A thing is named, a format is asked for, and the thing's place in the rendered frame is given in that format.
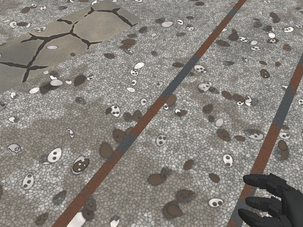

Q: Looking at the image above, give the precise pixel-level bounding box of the right robot hand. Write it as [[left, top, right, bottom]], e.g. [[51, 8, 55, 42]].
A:
[[238, 173, 303, 227]]

